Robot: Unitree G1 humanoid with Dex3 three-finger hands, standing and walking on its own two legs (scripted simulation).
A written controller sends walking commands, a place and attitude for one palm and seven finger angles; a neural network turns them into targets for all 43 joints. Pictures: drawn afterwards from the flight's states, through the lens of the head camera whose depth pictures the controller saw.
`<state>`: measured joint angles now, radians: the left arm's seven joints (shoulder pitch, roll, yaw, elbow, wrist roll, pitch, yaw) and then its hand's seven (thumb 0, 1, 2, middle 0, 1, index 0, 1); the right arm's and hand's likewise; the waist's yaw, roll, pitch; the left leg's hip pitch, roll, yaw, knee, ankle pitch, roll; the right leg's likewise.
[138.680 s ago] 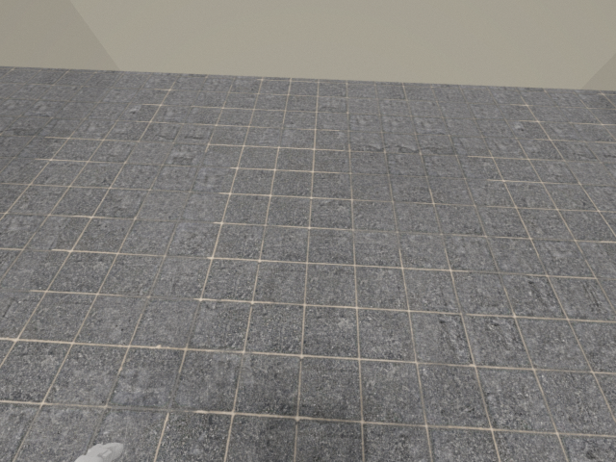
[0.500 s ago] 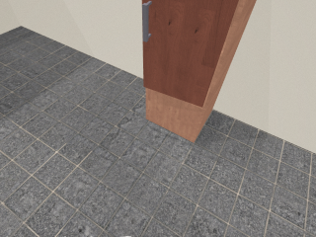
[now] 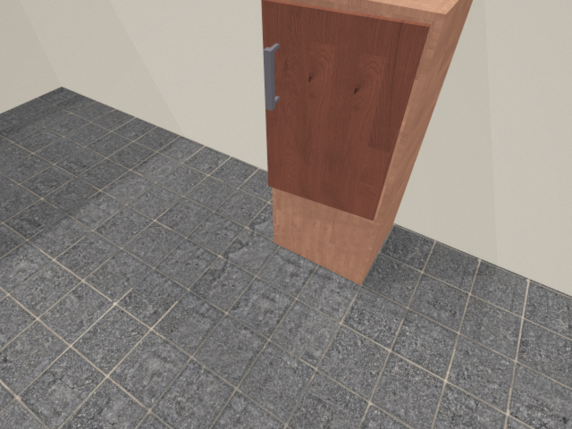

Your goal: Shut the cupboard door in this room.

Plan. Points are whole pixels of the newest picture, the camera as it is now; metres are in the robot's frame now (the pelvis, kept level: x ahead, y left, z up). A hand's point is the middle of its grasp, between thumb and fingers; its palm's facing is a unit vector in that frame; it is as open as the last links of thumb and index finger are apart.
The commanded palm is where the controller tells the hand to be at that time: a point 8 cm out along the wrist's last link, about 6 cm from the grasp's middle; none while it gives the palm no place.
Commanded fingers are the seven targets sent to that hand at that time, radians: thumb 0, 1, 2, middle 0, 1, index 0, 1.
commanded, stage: let the arm hang, fingers relaxed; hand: left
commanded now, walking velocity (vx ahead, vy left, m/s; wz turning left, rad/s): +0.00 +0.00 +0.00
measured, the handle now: (273, 77) +0.92 +0.08 +0.06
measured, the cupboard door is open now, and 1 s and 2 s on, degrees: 6 6 6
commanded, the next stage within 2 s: look to check the result in 0.28 s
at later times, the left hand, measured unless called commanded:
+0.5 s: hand out of the picture -0.02 +0.18 -0.18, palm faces +0.03 -0.98 -0.19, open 7.3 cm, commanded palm none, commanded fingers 0.00 0.90 0.90 -0.20 -0.30 -0.20 -0.30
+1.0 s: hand out of the picture +0.02 +0.21 -0.17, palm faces +0.00 -0.97 -0.24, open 7.3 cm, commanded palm none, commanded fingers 0.00 0.90 0.90 -0.20 -0.30 -0.20 -0.30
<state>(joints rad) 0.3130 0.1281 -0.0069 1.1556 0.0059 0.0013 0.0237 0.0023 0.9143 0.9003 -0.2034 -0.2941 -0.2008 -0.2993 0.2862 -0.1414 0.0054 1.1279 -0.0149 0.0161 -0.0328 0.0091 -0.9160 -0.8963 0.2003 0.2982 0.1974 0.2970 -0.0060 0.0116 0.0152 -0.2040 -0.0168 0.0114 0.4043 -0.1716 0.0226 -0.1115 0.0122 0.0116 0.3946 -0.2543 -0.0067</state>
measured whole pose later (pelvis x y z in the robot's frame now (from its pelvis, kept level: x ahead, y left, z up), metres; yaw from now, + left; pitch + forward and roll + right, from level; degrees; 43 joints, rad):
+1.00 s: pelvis +0.00 +0.01 +0.00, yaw +0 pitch -2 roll +0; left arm 0.23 0.22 0.01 1.14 0.01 -0.01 0.01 0.00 0.91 0.90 -0.20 -0.29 -0.20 -0.30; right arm 0.22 -0.23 -0.01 1.11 -0.01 0.00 -0.02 0.01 -0.91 -0.90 0.20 0.30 0.20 0.30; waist -0.01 0.00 0.04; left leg -0.18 -0.03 0.02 0.37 -0.16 0.03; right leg -0.09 0.00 0.02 0.36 -0.24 0.00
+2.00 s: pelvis +0.01 -0.03 -0.01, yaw +37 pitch +0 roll +3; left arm 0.24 0.21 0.05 0.90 0.03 0.01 0.02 0.00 0.91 0.90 -0.21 -0.29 -0.20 -0.30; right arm 0.17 -0.26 -0.08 0.91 -0.02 0.09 0.03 0.01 -0.91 -0.90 0.20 0.30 0.19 0.30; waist -0.02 -0.01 0.12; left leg -0.43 0.00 0.03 0.90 -0.44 -0.05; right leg -0.18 -0.11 -0.12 0.53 -0.35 0.01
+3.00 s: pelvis +0.12 +0.17 -0.02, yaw +71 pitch +0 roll +0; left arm 0.27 0.22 0.08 0.96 0.03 0.01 0.00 0.01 0.91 0.90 -0.20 -0.29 -0.20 -0.30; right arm 0.12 -0.21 -0.02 0.89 -0.04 -0.01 0.00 0.00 -0.91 -0.90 0.20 0.30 0.20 0.30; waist 0.03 -0.03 0.11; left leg -0.38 -0.02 0.09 0.62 -0.24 0.06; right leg -0.49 -0.14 -0.05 1.13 -0.40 0.04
